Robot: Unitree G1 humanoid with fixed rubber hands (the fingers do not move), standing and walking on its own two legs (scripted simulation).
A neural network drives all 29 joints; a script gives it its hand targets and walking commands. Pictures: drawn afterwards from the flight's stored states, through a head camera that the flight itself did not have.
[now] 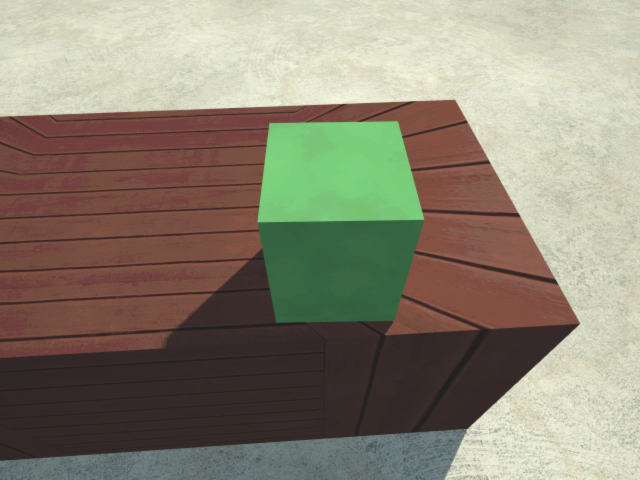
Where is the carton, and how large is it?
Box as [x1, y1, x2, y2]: [257, 121, 423, 322]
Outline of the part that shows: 397,121 269,123 257,222 276,322 394,319 423,222 423,216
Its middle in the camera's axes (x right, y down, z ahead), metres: +0.03 -0.02 +0.62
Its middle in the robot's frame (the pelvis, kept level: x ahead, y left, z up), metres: +0.48 +0.00 +0.01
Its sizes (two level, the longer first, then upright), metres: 0.210 0.200 0.250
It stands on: a pedestal, 0.65 m high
